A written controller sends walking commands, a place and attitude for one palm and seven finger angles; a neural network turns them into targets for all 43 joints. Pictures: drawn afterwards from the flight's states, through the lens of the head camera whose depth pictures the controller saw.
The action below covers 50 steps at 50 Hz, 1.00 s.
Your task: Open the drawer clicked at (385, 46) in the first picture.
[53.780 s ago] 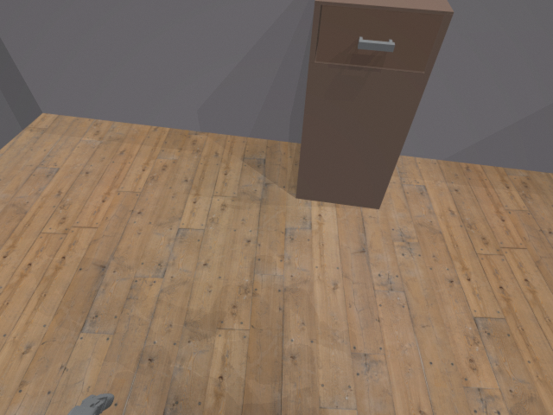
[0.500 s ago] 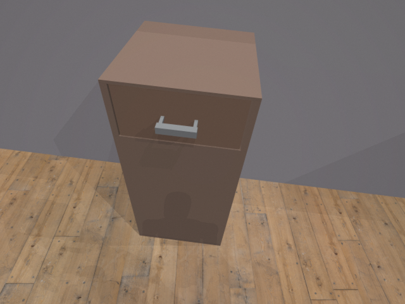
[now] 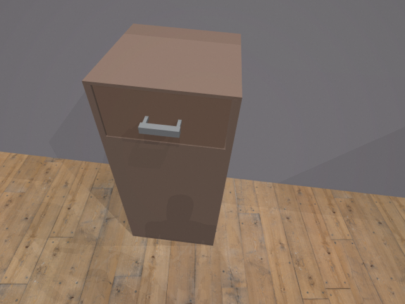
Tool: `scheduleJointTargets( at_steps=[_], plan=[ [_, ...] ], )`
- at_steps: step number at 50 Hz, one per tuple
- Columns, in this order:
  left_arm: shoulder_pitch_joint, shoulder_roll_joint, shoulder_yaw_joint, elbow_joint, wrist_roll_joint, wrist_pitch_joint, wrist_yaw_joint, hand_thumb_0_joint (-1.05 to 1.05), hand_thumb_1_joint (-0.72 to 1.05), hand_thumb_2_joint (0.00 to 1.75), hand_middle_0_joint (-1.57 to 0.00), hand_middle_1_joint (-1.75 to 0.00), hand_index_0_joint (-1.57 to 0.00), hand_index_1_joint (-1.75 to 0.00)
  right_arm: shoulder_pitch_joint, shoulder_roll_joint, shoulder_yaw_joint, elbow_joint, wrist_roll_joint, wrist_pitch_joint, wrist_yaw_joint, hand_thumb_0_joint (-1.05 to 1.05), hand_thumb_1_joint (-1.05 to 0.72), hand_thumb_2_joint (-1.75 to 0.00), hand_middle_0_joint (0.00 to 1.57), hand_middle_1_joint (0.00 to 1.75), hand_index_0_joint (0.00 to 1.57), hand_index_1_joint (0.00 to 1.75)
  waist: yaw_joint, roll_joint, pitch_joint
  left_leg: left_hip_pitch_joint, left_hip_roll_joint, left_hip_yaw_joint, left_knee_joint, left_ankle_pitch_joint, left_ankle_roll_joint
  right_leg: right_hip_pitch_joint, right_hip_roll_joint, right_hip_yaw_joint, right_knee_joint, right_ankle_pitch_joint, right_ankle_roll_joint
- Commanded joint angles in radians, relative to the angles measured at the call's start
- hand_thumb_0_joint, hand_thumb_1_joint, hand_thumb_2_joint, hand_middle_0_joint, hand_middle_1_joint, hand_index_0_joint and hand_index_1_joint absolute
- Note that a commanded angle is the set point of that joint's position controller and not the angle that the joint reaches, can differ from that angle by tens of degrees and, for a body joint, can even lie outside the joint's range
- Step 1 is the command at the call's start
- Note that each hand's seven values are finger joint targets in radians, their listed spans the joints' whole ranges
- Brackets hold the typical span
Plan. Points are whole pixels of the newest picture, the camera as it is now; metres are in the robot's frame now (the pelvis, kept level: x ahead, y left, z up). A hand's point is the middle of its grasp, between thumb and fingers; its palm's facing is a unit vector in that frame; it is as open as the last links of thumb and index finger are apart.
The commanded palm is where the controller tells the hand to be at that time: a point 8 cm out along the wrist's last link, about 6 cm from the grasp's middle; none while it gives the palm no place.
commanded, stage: come to a stop and stand still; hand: left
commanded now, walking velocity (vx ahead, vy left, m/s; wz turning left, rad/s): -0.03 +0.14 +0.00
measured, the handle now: (161, 125) +0.56 +0.16 +0.03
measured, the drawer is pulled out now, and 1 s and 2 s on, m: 0.00 0.00 0.00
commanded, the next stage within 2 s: look again from close up in 0.98 s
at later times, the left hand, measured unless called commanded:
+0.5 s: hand out of the picture +0.01 +0.24 -0.18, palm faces +0.02 -0.97 -0.23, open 7.4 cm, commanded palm none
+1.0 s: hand out of the picture -0.02 +0.23 -0.18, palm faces -0.01 -0.99 -0.14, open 7.4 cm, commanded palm none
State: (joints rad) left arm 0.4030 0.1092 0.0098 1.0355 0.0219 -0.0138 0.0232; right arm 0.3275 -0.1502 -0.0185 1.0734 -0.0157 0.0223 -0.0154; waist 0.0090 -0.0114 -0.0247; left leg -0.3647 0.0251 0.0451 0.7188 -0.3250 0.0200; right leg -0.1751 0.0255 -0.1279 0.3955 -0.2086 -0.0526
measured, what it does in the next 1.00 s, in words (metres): steps on the spot: left foot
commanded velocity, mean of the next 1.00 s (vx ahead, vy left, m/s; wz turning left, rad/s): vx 0.00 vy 0.01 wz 0.00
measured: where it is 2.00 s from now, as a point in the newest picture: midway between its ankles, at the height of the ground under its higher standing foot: outside the picture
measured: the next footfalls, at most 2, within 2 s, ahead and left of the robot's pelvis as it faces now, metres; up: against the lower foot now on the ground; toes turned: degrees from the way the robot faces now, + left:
left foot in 0.10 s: +0.07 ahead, +0.10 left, +0.00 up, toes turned +3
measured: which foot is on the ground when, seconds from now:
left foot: up 0.00-0.08, down 0.10-1.00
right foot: down 0.00-1.00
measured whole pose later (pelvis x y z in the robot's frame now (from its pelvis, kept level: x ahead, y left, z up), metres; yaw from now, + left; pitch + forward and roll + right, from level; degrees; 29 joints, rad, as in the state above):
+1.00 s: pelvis +0.00 +0.07 +0.00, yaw -2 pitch -2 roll -1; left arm 0.37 0.13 -0.01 1.06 0.02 0.01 0.04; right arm 0.32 -0.14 0.00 1.09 0.00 0.01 -0.02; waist 0.00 -0.03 0.02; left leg -0.19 -0.09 0.13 0.39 -0.17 0.14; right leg -0.18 -0.08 -0.05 0.43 -0.20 0.05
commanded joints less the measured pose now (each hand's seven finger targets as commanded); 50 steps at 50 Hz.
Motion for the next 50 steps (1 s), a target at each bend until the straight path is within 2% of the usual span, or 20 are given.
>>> scheduleJointTargets(
  at_steps=[1,4,5,6,8,10,11,12,13,15,17,18,20,21,22,26,31,33,46,50],
  plan=[
    [0.054,0.149,0.037,-0.024,0.004,-0.019,0.019,0.0,0.9,0.9,-0.2,-0.3,-0.2,-0.3,0.018,-0.023,0.008,-0.047,0.002,-0.03,0.0,0.0,-0.9,-0.9,0.2,0.3,0.2,0.3,0.009,-0.075,0.099,-0.002,0.0,0.007,-0.161,0.005,-0.018,-0.004,-0.301,0.271,-0.157,0.104,-0.121],
    [0.031,0.132,0.036,-0.015,-0.006,-0.013,0.019,0.0,0.9,0.9,-0.2,-0.3,-0.2,-0.3,0.057,-0.03,0.01,-0.023,0.007,-0.036,-0.009,0.0,-0.9,-0.9,0.2,0.3,0.2,0.3,-0.008,-0.044,0.079,0.139,0.011,-0.016,-0.315,0.144,-0.01,-0.049,-0.236,0.218,-0.079,0.136,-0.068],
    [0.034,0.109,0.034,-0.016,-0.006,-0.011,0.02,0.0,0.9,0.9,-0.2,-0.3,-0.2,-0.3,0.069,-0.046,0.008,-0.019,0.006,-0.041,-0.013,0.0,-0.9,-0.9,0.2,0.3,0.2,0.3,-0.006,-0.007,0.068,0.157,0.053,-0.053,-0.331,0.232,0.004,-0.048,-0.195,0.186,-0.04,0.133,-0.042],
    [0.048,0.087,0.03,-0.012,-0.004,-0.005,0.022,0.0,0.9,0.9,-0.2,-0.3,-0.2,-0.3,0.067,-0.065,0.004,-0.017,0.006,-0.044,-0.016,0.0,-0.9,-0.9,0.2,0.3,0.2,0.3,0.009,0.036,0.067,0.153,0.105,-0.094,-0.328,0.313,0.023,-0.051,-0.156,0.148,-0.013,0.094,-0.017],
    [0.053,0.066,0.02,0.007,-0.004,0.003,0.023,0.0,0.9,0.9,-0.2,-0.3,-0.2,-0.3,0.017,-0.063,0.01,-0.015,0.005,-0.04,-0.018,0.0,-0.9,-0.9,0.2,0.3,0.2,0.3,0.024,0.1,0.099,0.076,0.126,-0.137,-0.385,0.233,0.052,-0.015,-0.135,0.109,-0.016,0.017,0.013],
    [0.056,0.065,0.016,0.017,-0.003,0.002,0.019,0.0,0.9,0.9,-0.2,-0.3,-0.2,-0.3,0.011,-0.061,0.013,-0.021,0.005,-0.039,-0.02,0.0,-0.9,-0.9,0.2,0.3,0.2,0.3,0.022,0.065,0.12,0.027,0.109,-0.143,-0.412,0.13,0.047,0.016,-0.134,0.116,-0.027,0.032,0.014],
    [0.007,0.257,-0.003,-0.055,0.017,-0.021,0.018,0.0,0.9,0.9,-0.2,-0.3,-0.2,-0.3,-0.042,-0.189,0.0,-0.126,0.005,-0.04,-0.007,0.0,-0.9,-0.9,0.2,0.3,0.2,0.3,-0.011,0.1,0.258,0.029,0.015,-0.113,-0.397,0.06,-0.006,-0.086,-0.111,0.132,-0.036,-0.066,0.002],
    [-0.011,0.188,0.017,-0.062,0.012,-0.011,0.023,0.0,0.9,0.9,-0.2,-0.3,-0.2,-0.3,-0.031,-0.168,-0.01,-0.155,-0.011,-0.054,-0.015,0.0,-0.9,-0.9,0.2,0.3,0.2,0.3,-0.017,0.151,0.131,0.019,0.066,-0.136,-0.335,-0.03,0.008,-0.082,-0.146,0.143,0.016,-0.133,-0.01],
    [-0.015,0.137,0.01,-0.045,0.011,-0.009,0.027,0.0,0.9,0.9,-0.2,-0.3,-0.2,-0.3,-0.005,-0.109,-0.001,-0.134,-0.014,-0.049,-0.021,0.0,-0.9,-0.9,0.2,0.3,0.2,0.3,-0.027,0.182,0.05,0.032,0.07,-0.156,-0.346,-0.021,0.017,-0.031,-0.144,0.138,0.032,-0.093,-0.02],
    [0.017,0.14,0.005,-0.058,0.006,-0.007,0.024,0.0,0.9,0.9,-0.2,-0.3,-0.2,-0.3,0.02,-0.11,0.001,-0.153,-0.01,-0.038,-0.02,0.0,-0.9,-0.9,0.2,0.3,0.2,0.3,-0.019,0.089,-0.007,0.036,0.065,-0.164,-0.328,-0.049,0.028,-0.015,-0.139,0.132,0.031,-0.113,-0.015],
    [-0.004,0.141,0.003,-0.07,0.004,-0.002,0.023,0.0,0.9,0.9,-0.2,-0.3,-0.2,-0.3,0.035,-0.117,0.001,-0.165,-0.013,-0.035,-0.014,0.0,-0.9,-0.9,0.2,0.3,0.2,0.3,-0.026,-0.042,0.01,0.034,0.068,-0.16,-0.313,-0.029,0.041,-0.042,-0.139,0.132,0.034,-0.122,-0.011],
    [-0.008,0.136,0.004,-0.077,0.002,0.001,0.022,0.0,0.9,0.9,-0.2,-0.3,-0.2,-0.3,0.041,-0.121,-0.002,-0.167,-0.013,-0.036,-0.014,0.0,-0.9,-0.9,0.2,0.3,0.2,0.3,-0.025,-0.076,0.037,0.028,0.07,-0.166,-0.32,-0.021,0.043,-0.067,-0.14,0.134,0.035,-0.121,-0.007],
    [-0.015,0.133,0.001,-0.087,0.001,0.006,0.022,0.0,0.9,0.9,-0.2,-0.3,-0.2,-0.3,0.043,-0.134,-0.003,-0.162,-0.009,-0.036,-0.013,0.0,-0.9,-0.9,0.2,0.3,0.2,0.3,-0.023,-0.053,0.087,0.011,0.085,-0.174,-0.357,-0.007,0.046,-0.084,-0.127,0.124,0.052,-0.085,0.002],
    [-0.006,0.131,-0.002,-0.092,0.002,0.01,0.022,0.0,0.9,0.9,-0.2,-0.3,-0.2,-0.3,0.039,-0.136,0.002,-0.162,-0.01,-0.037,-0.01,0.0,-0.9,-0.9,0.2,0.3,0.2,0.3,-0.015,-0.003,0.096,0.007,0.095,-0.189,-0.388,-0.01,0.051,-0.073,-0.116,0.111,0.067,-0.066,0.009],
    [0.001,0.129,-0.001,-0.09,0.002,0.011,0.022,0.0,0.9,0.9,-0.2,-0.3,-0.2,-0.3,0.033,-0.139,0.001,-0.157,-0.008,-0.038,-0.011,0.0,-0.9,-0.9,0.2,0.3,0.2,0.3,-0.01,0.006,0.109,0.0,0.106,-0.198,-0.412,0.006,0.051,-0.058,-0.11,0.1,0.074,-0.038,0.017],
    [0.017,0.137,-0.005,-0.082,0.001,0.013,0.024,0.0,0.9,0.9,-0.2,-0.3,-0.2,-0.3,0.026,-0.145,0.004,-0.139,-0.003,-0.043,-0.01,0.0,-0.9,-0.9,0.2,0.3,0.2,0.3,0.001,0.047,0.108,0.035,0.105,-0.186,-0.438,0.077,0.043,-0.028,-0.111,0.104,0.056,0.006,0.028],
    [0.01,0.142,-0.005,-0.076,-0.001,0.012,0.026,0.0,0.9,0.9,-0.2,-0.3,-0.2,-0.3,0.028,-0.147,0.004,-0.116,0.001,-0.044,-0.008,0.0,-0.9,-0.9,0.2,0.3,0.2,0.3,-0.004,0.02,0.092,0.084,0.102,-0.169,-0.45,0.109,0.033,-0.015,-0.12,0.112,0.031,0.027,0.038],
    [0.012,0.135,-0.006,-0.068,-0.001,0.013,0.026,0.0,0.9,0.9,-0.2,-0.3,-0.2,-0.3,0.019,-0.145,0.003,-0.104,0.001,-0.042,-0.008,0.0,-0.9,-0.9,0.2,0.3,0.2,0.3,-0.004,0.015,0.1,0.088,0.102,-0.167,-0.466,0.068,0.031,-0.019,-0.124,0.114,0.022,0.023,0.042],
    [0.04,0.103,-0.007,-0.01,0.003,0.012,0.03,0.0,0.9,0.9,-0.2,-0.3,-0.2,-0.3,0.025,-0.126,-0.004,-0.033,0.008,-0.036,-0.01,0.0,-0.9,-0.9,0.2,0.3,0.2,0.3,-0.008,0.047,0.116,0.111,0.108,-0.177,-0.526,-0.01,0.011,-0.026,-0.125,0.112,0.006,0.025,0.052],
    [0.062,0.083,-0.006,0.013,0.004,0.012,0.031,0.0,0.9,0.9,-0.2,-0.3,-0.2,-0.3,0.028,-0.116,-0.008,-0.014,0.008,-0.034,-0.012,0.0,-0.9,-0.9,0.2,0.3,0.2,0.3,-0.008,0.03,0.116,0.114,0.111,-0.178,-0.539,-0.042,0.009,-0.03,-0.124,0.112,0.007,0.023,0.053]
  ],
)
